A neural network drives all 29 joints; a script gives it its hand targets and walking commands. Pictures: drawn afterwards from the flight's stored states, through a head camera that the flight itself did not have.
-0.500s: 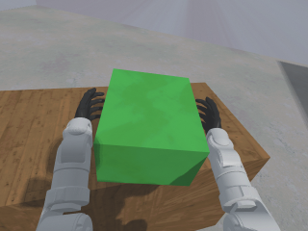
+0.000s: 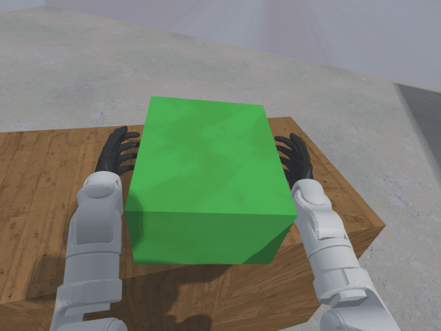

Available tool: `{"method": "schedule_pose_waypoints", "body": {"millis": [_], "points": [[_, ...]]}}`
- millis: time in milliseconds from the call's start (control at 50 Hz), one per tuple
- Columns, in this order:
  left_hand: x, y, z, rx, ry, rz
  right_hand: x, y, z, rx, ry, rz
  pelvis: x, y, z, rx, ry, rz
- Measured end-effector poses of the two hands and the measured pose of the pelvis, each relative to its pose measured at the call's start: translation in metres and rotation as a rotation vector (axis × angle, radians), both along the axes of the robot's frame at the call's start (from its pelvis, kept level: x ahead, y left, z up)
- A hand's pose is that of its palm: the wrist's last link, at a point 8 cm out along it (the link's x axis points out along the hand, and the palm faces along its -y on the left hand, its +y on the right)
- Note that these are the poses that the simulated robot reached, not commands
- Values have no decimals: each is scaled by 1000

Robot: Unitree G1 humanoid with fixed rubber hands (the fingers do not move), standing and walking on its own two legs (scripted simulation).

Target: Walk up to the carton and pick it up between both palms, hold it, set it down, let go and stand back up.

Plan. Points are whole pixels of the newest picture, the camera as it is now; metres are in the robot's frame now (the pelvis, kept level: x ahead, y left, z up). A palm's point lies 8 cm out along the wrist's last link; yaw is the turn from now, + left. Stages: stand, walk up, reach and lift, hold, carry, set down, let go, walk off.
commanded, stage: reach and lift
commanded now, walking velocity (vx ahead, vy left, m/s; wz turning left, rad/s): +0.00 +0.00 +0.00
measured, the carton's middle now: (207, 174) +0.40 +0.00 +0.11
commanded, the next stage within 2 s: hold in 0.34 s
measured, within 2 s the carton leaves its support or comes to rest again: neither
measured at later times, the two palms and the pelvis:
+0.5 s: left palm (109, 166) +0.35 +0.16 +0.17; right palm (303, 172) +0.35 -0.17 +0.17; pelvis +0.00 +0.00 +0.00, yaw -1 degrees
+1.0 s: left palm (105, 163) +0.35 +0.17 +0.18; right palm (304, 167) +0.35 -0.16 +0.18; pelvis -0.01 +0.00 +0.00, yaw +0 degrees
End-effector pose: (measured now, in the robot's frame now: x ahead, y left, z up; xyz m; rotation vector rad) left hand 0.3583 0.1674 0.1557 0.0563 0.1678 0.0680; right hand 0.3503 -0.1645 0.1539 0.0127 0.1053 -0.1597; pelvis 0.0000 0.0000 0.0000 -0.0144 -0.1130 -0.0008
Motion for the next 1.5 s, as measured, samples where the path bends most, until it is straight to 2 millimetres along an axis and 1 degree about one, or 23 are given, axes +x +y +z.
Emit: {"method": "schedule_pose_waypoints", "body": {"millis": [280,880,1180,1500], "points": [[0,-4,9,3,-5,-4,0,-4,7,5,-7,-5,2,-1,0,2,-5,-10],[-8,0,26,-2,-10,15,-2,-1,24,6,-14,15,-6,-3,0,3,-14,-8],[-9,1,29,1,-6,20,-1,0,28,9,-11,21,-7,-3,0,4,-13,-8],[-9,1,27,5,-4,22,1,1,27,12,-10,24,-5,-4,0,4,-11,-6]]}}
